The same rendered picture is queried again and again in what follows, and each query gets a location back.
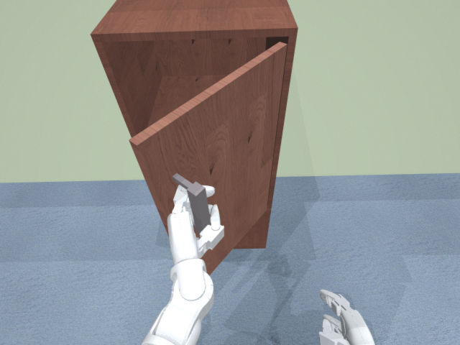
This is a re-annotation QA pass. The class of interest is robot left forearm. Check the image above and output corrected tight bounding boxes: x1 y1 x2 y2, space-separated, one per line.
142 258 214 345

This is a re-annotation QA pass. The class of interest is robot left hand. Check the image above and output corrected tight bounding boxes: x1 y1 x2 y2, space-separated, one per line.
167 185 224 265

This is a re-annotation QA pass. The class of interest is cupboard door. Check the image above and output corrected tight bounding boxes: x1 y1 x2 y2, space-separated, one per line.
129 42 288 275

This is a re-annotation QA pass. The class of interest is robot right hand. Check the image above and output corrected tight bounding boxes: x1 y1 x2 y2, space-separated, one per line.
319 290 375 345

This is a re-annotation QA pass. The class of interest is handle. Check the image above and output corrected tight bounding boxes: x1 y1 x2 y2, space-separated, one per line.
172 173 211 236

